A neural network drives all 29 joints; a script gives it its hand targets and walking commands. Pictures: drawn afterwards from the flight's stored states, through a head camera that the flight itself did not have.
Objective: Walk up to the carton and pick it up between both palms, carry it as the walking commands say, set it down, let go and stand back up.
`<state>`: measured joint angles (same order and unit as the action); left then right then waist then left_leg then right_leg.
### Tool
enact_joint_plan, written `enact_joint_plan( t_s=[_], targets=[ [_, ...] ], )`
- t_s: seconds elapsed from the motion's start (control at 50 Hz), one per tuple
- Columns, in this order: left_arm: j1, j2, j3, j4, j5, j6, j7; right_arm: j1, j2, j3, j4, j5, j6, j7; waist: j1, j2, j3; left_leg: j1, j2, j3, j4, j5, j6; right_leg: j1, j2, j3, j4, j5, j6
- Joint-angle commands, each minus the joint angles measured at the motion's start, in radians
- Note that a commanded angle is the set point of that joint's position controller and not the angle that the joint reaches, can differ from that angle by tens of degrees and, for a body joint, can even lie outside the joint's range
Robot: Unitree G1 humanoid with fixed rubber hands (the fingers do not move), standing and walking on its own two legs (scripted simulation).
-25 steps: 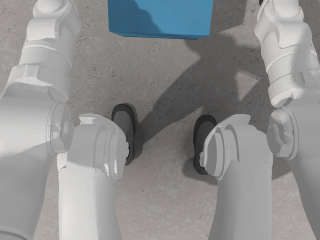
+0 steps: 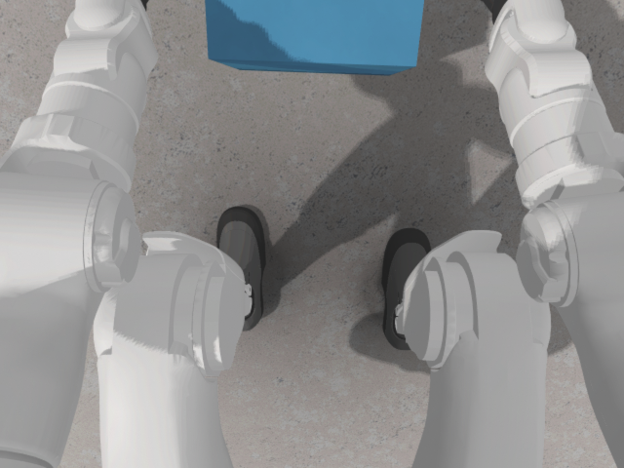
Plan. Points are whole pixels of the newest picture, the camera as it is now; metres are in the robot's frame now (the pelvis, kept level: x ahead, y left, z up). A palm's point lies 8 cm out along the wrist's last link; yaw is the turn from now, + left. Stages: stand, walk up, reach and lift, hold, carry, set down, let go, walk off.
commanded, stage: reach and lift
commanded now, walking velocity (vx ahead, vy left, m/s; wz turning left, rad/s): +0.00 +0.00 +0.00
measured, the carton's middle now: out of the picture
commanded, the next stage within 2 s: none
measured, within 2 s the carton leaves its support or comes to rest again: leaves its support in 1.16 s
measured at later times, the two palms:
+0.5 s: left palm out of the picture +0.53 +0.17 -0.21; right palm out of the picture +0.53 -0.13 -0.22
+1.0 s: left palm out of the picture +0.54 +0.17 -0.21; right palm out of the picture +0.54 -0.13 -0.22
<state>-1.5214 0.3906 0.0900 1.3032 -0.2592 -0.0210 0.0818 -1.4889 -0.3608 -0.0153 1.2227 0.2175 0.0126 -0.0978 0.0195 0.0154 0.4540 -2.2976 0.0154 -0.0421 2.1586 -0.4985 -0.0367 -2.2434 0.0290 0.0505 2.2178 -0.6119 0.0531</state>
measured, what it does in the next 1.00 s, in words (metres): stands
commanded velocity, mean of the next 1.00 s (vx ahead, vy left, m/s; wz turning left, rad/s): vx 0.00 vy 0.00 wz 0.00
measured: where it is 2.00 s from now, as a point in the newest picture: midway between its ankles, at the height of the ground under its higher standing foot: (321, 297)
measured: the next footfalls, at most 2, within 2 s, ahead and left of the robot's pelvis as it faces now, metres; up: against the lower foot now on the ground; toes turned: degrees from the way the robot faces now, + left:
none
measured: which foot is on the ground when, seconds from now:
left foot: down 0.00-1.00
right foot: down 0.00-1.00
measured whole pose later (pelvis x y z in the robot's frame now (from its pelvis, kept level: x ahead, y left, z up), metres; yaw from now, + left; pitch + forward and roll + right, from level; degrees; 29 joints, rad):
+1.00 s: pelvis +0.01 +0.00 -0.01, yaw -1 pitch +38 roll +0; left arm -1.54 0.32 0.19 1.26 -0.09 0.10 0.04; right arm -1.51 -0.26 -0.19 1.21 0.02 0.13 -0.05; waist 0.03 0.00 0.40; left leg -2.32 0.02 -0.05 2.20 -0.54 -0.04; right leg -2.27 0.04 0.05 2.25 -0.64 0.05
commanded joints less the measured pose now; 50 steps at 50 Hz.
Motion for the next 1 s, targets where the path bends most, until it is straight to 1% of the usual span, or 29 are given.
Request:
enact_joint_plan(
  t_s=[0.0, 0.06, 0.08, 0.12, 0.16, 0.18, 0.2, 0.22, 0.24, 0.28, 0.3, 0.32, 0.36, 0.4, 0.42, 0.44, 0.58, 0.6, 0.62, 0.64, 0.68, 0.7, 0.78, 0.84, 0.88, 0.9, 0.92, 0.96, 0.98],
  targets=[
    [-0.191, 0.106, -0.013, -0.125, -0.010, -0.039, -0.002, -0.244, -0.049, 0.013, -0.120, 0.017, -0.027, 0.004, 0.018, -0.054, -1.147, 0.611, -0.022, 0.045, -0.099, 0.345, 0.004, 0.429, -0.002, -0.076, -0.168, 0.317, -0.006],
    [-0.201, 0.101, -0.010, -0.098, 0.013, -0.038, 0.007, -0.251, -0.082, -0.003, -0.104, 0.014, -0.030, 0.000, 0.020, -0.021, -1.158, 0.643, -0.025, 0.059, -0.100, 0.356, -0.006, 0.415, 0.009, -0.074, -0.183, 0.331, -0.005],
    [-0.189, 0.098, 0.001, -0.135, 0.005, -0.043, 0.010, -0.260, -0.036, 0.013, -0.134, 0.015, -0.036, 0.000, 0.014, -0.078, -1.170, 0.574, -0.040, 0.073, -0.073, 0.354, 0.003, 0.466, 0.015, -0.070, -0.190, 0.338, -0.007],
    [-0.159, 0.024, -0.028, -0.101, -0.030, -0.038, -0.001, -0.231, -0.072, 0.020, -0.120, 0.000, -0.045, 0.002, -0.037, -0.058, -1.178, 0.604, -0.030, 0.048, -0.085, 0.339, -0.002, 0.470, 0.008, -0.057, -0.179, 0.346, -0.012],
    [-0.193, 0.072, -0.039, -0.136, 0.007, -0.047, 0.009, -0.261, -0.027, 0.011, -0.121, 0.021, -0.033, 0.002, 0.031, -0.018, -1.132, 0.589, -0.035, 0.053, -0.113, 0.318, -0.002, 0.438, 0.003, -0.052, -0.194, 0.315, -0.016],
    [-0.234, 0.098, -0.007, -0.112, -0.006, -0.045, 0.016, -0.237, -0.084, -0.010, -0.041, -0.021, -0.034, -0.007, -0.026, -0.053, -1.127, 0.580, -0.029, 0.067, -0.100, 0.316, -0.014, 0.486, 0.006, -0.057, -0.205, 0.326, -0.009],
    [-0.203, 0.048, -0.020, -0.103, 0.009, -0.043, 0.014, -0.308, -0.019, 0.016, -0.145, 0.031, -0.045, -0.007, 0.042, -0.033, -1.163, 0.573, -0.027, 0.053, -0.107, 0.309, 0.000, 0.440, 0.015, -0.052, -0.199, 0.317, -0.008],
    [-0.244, 0.028, -0.019, -0.144, 0.009, -0.047, 0.012, -0.307, -0.016, 0.051, -0.132, 0.033, -0.041, -0.006, 0.051, -0.042, -1.229, 0.581, -0.024, 0.083, -0.086, 0.348, -0.012, 0.506, 0.007, -0.045, -0.186, 0.376, -0.016],
    [-0.223, 0.047, -0.036, -0.047, -0.012, -0.036, 0.006, -0.267, -0.024, 0.022, -0.062, 0.003, -0.031, -0.006, -0.027, -0.071, -1.142, 0.589, -0.027, 0.054, -0.106, 0.313, -0.004, 0.466, 0.005, -0.076, -0.194, 0.335, -0.011],
    [-0.246, 0.013, -0.022, -0.164, 0.019, -0.054, 0.012, -0.310, -0.015, 0.001, -0.163, -0.007, -0.051, -0.006, 0.023, -0.021, -1.158, 0.552, -0.041, 0.069, -0.090, 0.338, -0.003, 0.478, 0.014, -0.050, -0.197, 0.355, -0.018],
    [-0.235, 0.041, 0.008, -0.111, 0.024, -0.049, 0.014, -0.300, -0.073, -0.007, -0.119, -0.014, -0.054, -0.018, -0.004, -0.044, -1.165, 0.602, -0.024, 0.081, -0.074, 0.326, -0.006, 0.455, 0.022, -0.060, -0.206, 0.337, -0.012],
    [-0.209, 0.014, -0.007, -0.071, 0.034, -0.038, 0.011, -0.287, -0.003, 0.038, -0.096, -0.013, -0.039, -0.012, 0.031, -0.049, -1.168, 0.594, -0.034, 0.073, -0.106, 0.289, -0.008, 0.494, 0.019, -0.056, -0.208, 0.319, -0.012],
    [-0.214, 0.027, 0.010, -0.100, 0.039, -0.042, 0.007, -0.251, -0.015, -0.025, -0.063, -0.041, -0.036, -0.010, 0.002, -0.046, -1.080, 0.539, -0.045, 0.057, -0.100, 0.270, -0.001, 0.437, 0.032, -0.040, -0.202, 0.288, -0.017],
    [-0.189, 0.030, -0.002, -0.085, 0.063, -0.037, 0.009, -0.291, -0.015, -0.038, -0.084, -0.056, -0.028, -0.015, 0.027, 0.004, -1.119, 0.565, -0.041, 0.064, -0.084, 0.290, -0.007, 0.432, 0.033, -0.039, -0.187, 0.303, -0.012],
    [-0.234, 0.056, 0.007, -0.122, 0.030, -0.039, 0.023, -0.238, -0.043, -0.073, -0.020, -0.087, -0.023, -0.024, -0.009, -0.027, -1.109, 0.566, -0.038, 0.066, -0.105, 0.293, -0.025, 0.435, 0.028, -0.063, -0.188, 0.304, -0.012],
    [-0.197, -0.052, -0.027, -0.068, 0.045, -0.037, 0.008, -0.279, 0.059, -0.019, -0.127, -0.056, -0.041, -0.017, -0.002, -0.024, -1.147, 0.623, -0.052, 0.077, -0.083, 0.347, -0.019, 0.453, 0.044, -0.055, -0.217, 0.359, -0.008],
    [-0.299, -0.308, -0.064, -0.100, 0.054, -0.040, -0.036, -0.372, 0.281, 0.017, -0.107, -0.059, -0.033, 0.045, 0.022, -0.006, -1.147, 0.661, -0.063, 0.065, -0.095, 0.357, -0.005, 0.409, 0.053, -0.065, -0.193, 0.337, -0.008],
    [-0.350, -0.368, -0.070, -0.095, 0.055, -0.040, -0.053, -0.434, 0.360, 0.030, -0.150, -0.074, -0.032, 0.062, 0.011, -0.053, -1.146, 0.687, -0.091, 0.069, -0.108, 0.300, 0.011, 0.458, 0.065, -0.083, -0.210, 0.273, 0.000],
    [-0.300, -0.317, 0.002, -0.054, 0.101, -0.030, -0.059, -0.404, 0.372, 0.030, -0.134, -0.075, -0.027, 0.071, 0.065, -0.056, -1.075, 0.636, -0.074, 0.080, -0.092, 0.318, 0.003, 0.397, 0.064, -0.060, -0.209, 0.284, -0.001],
    [-0.351, -0.523, -0.060, -0.074, 0.072, -0.022, -0.084, -0.449, 0.472, 0.052, -0.133, -0.085, -0.025, 0.093, 0.000, -0.040, -1.092, 0.628, -0.070, 0.065, -0.095, 0.297, 0.006, 0.410, 0.070, -0.063, -0.192, 0.281, -0.014],
    [-0.418, -0.637, -0.061, -0.142, 0.105, -0.009, -0.137, -0.483, 0.650, 0.069, -0.155, -0.096, -0.013, 0.140, 0.042, -0.081, -1.076, 0.639, -0.091, 0.077, -0.074, 0.349, 0.012, 0.384, 0.082, -0.076, -0.190, 0.303, -0.008],
    [-0.432, -0.718, -0.075, -0.166, 0.110, 0.005, -0.152, -0.451, 0.712, 0.050, -0.138, -0.099, -0.007, 0.164, 0.054, -0.034, -1.104, 0.609, -0.088, 0.099, -0.071, 0.325, -0.005, 0.415, 0.091, -0.063, -0.173, 0.311, -0.030],
    [-0.435, -0.855, -0.067, -0.189, 0.116, 0.055, -0.224, -0.420, 0.798, -0.013, -0.166, -0.180, 0.032, 0.212, -0.020, -0.057, -1.049, 0.573, -0.109, 0.094, -0.067, 0.307, 0.008, 0.448, 0.097, -0.091, -0.181, 0.336, -0.028],
    [-0.405, -0.870, -0.063, -0.249, 0.114, 0.055, -0.233, -0.444, 0.875, -0.008, -0.213, -0.141, 0.038, 0.245, 0.044, -0.027, -1.034, 0.521, -0.114, 0.121, -0.046, 0.308, 0.011, 0.356, 0.114, -0.087, -0.153, 0.329, -0.033],
    [-0.369, -0.909, -0.044, -0.190, 0.134, 0.076, -0.248, -0.417, 0.863, -0.025, -0.209, -0.170, 0.047, 0.247, -0.015, -0.040, -1.013, 0.545, -0.107, 0.089, -0.040, 0.367, 0.022, 0.355, 0.104, -0.091, -0.156, 0.373, -0.037],
    [-0.349, -0.963, -0.032, -0.219, 0.135, 0.082, -0.254, -0.435, 0.883, -0.014, -0.235, -0.155, 0.044, 0.249, 0.041, -0.025, -1.057, 0.600, -0.113, 0.099, -0.036, 0.390, 0.021, 0.309, 0.115, -0.104, -0.134, 0.353, -0.031],
    [-0.349, -0.948, -0.038, -0.225, 0.123, 0.082, -0.255, -0.429, 0.882, -0.011, -0.216, -0.148, 0.053, 0.250, 0.008, -0.014, -1.061, 0.597, -0.107, 0.101, -0.036, 0.374, 0.019, 0.324, 0.105, -0.102, -0.139, 0.345, -0.042],
    [-0.319, -0.943, -0.032, -0.200, 0.146, 0.089, -0.256, -0.434, 0.938, -0.028, -0.240, -0.157, 0.059, 0.261, 0.014, -0.024, -1.002, 0.548, -0.112, 0.091, -0.060, 0.367, 0.039, 0.305, 0.110, -0.107, -0.139, 0.362, -0.032],
    [-0.372, -0.969, -0.036, -0.280, 0.131, 0.081, -0.261, -0.443, 0.967, -0.013, -0.270, -0.147, 0.055, 0.275, 0.055, -0.025, -1.061, 0.538, -0.126, 0.119, -0.028, 0.401, 0.037, 0.306, 0.113, -0.097, -0.139, 0.369, -0.051]
  ],
)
